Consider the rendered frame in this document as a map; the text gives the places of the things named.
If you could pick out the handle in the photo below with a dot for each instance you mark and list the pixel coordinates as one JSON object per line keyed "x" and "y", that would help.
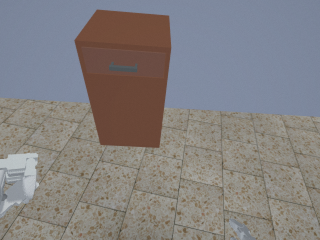
{"x": 122, "y": 68}

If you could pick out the robot right hand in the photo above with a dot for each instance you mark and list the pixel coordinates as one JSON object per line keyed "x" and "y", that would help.
{"x": 242, "y": 231}

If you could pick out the robot left hand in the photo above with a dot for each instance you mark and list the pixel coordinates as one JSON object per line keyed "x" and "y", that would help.
{"x": 18, "y": 169}

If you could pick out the cabinet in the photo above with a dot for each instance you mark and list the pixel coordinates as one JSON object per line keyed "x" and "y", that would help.
{"x": 127, "y": 110}

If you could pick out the drawer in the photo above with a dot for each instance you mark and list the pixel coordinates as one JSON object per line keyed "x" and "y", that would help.
{"x": 149, "y": 64}

